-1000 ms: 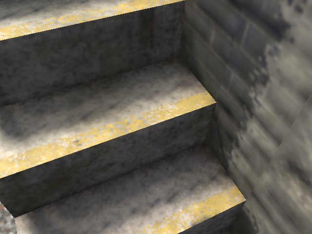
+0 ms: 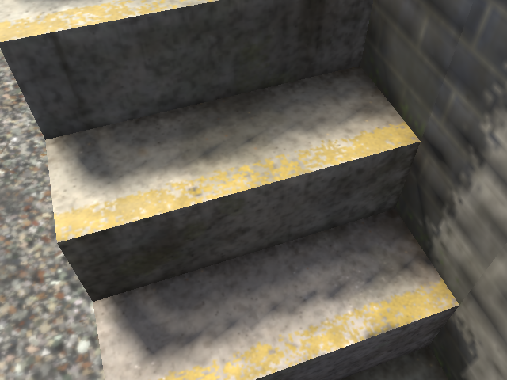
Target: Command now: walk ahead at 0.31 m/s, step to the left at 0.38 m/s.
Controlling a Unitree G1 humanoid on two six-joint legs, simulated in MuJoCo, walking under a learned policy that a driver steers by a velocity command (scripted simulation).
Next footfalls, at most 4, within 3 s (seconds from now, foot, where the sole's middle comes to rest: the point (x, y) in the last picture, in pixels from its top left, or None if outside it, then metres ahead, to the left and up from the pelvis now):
0.02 left None -0.05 0.09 -0.77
0.42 right None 0.00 -0.08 -0.77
0.76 left None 0.04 0.20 -0.53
1.36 right None -0.11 -0.04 -0.77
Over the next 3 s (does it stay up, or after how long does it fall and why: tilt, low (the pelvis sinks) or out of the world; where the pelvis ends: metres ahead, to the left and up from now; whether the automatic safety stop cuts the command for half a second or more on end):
falls after 1.80 s (out of the world)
